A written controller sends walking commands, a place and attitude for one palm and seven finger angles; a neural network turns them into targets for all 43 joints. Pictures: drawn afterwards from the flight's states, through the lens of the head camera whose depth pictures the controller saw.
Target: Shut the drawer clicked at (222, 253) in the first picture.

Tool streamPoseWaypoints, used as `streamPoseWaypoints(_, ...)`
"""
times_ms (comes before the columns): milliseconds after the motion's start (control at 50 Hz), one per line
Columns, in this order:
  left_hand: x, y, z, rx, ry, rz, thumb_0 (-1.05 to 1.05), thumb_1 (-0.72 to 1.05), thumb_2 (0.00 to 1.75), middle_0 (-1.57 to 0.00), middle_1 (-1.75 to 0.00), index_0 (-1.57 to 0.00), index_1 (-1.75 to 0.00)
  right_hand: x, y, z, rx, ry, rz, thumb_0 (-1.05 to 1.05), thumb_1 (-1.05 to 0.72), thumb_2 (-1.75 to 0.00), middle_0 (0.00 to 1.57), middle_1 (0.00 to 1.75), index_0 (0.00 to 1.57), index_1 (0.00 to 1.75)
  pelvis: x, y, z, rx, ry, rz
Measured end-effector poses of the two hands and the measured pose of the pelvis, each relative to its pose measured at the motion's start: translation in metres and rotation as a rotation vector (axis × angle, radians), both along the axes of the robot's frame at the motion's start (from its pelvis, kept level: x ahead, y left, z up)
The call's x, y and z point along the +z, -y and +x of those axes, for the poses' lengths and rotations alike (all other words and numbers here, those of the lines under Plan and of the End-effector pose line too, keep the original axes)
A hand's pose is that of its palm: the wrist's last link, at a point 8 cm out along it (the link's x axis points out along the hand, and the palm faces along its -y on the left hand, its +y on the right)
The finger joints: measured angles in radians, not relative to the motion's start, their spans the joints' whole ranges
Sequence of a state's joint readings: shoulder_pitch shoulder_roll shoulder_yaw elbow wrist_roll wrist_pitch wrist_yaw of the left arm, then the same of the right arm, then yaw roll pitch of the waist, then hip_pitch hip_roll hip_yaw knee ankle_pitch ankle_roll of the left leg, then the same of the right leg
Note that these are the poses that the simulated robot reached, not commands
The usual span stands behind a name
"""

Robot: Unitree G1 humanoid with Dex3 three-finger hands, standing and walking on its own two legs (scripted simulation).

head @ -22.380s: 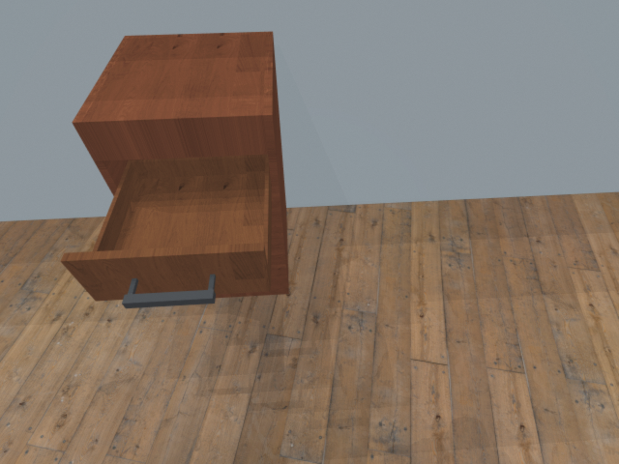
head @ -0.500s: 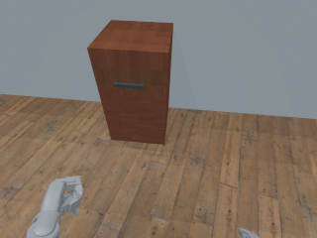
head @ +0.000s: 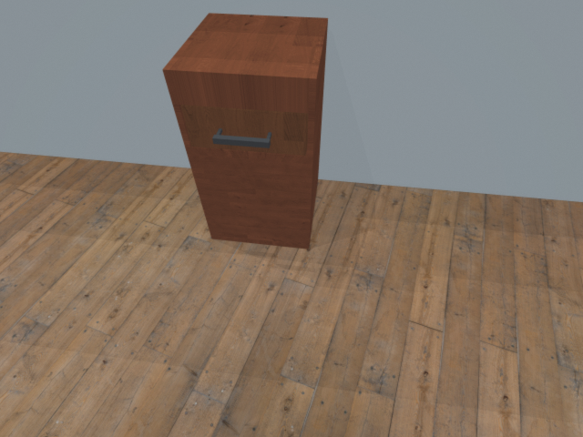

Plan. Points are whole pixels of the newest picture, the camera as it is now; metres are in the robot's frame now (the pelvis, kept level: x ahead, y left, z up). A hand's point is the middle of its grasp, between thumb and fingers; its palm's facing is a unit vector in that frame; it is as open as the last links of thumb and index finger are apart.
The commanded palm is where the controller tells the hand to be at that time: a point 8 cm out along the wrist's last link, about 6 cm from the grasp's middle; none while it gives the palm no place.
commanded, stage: let the arm hang, fingers relaxed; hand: left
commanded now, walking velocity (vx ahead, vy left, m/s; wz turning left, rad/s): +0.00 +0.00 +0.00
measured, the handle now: (243, 137) +0.96 +0.21 -0.18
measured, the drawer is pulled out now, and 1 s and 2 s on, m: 0.00 0.00 0.00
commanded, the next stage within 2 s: look to check the result in 0.44 s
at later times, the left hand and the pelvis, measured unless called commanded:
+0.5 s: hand out of the picture +0.05 +0.18 -0.17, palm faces +0.01 -0.98 -0.21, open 7.3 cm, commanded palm none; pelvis +0.02 +0.00 +0.00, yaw +0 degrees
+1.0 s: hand out of the picture +0.07 +0.18 -0.17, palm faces +0.00 -0.98 -0.20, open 7.4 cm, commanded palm none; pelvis +0.05 +0.00 +0.01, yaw -1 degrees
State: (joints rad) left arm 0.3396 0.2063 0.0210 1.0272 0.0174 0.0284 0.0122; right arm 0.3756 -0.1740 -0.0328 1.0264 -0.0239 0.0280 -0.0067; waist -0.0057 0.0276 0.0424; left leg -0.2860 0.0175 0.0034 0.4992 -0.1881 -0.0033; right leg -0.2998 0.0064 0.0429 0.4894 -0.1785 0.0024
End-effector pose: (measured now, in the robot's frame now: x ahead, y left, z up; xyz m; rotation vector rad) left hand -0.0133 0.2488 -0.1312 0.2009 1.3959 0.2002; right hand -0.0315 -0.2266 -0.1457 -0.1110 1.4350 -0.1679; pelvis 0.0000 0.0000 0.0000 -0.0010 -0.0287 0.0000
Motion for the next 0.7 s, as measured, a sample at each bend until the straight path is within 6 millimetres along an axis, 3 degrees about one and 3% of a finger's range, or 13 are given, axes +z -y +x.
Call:
streamPoseWaypoints(120, -0.005, 0.016, 0.013, 0.001, 0.02, -0.043, 0.01, 0.91, 0.9, -0.27, -0.38, -0.27, -0.39, -0.001, -0.006, 0.019, 0.002, 0.043, 0.007, 0.0, -0.91, -0.9, 0.2, 0.3, 0.2, 0.3, 0.001, -0.002, 0.004, -0.003, 0.004, 0.003)
streamPoseWaypoints(280, -0.007, 0.023, 0.039, -0.012, 0.061, -0.06, 0.01, 0.92, 0.9, -0.21, -0.31, -0.22, -0.32, 0.001, -0.012, 0.039, -0.002, 0.074, 0.013, 0.0, -0.91, -0.9, 0.2, 0.3, 0.2, 0.3, 0.003, -0.003, 0.011, -0.006, 0.001, 0.006)
streamPoseWaypoints(700, -0.005, 0.022, 0.065, -0.024, 0.026, -0.053, 0.01, 0.91, 0.9, -0.2, -0.29, -0.2, -0.3, 0.002, -0.01, 0.046, -0.015, -0.007, 0.009, 0.0, -0.91, -0.9, 0.2, 0.3, 0.2, 0.3, 0.006, -0.001, 0.033, -0.009, -0.006, 0.006)
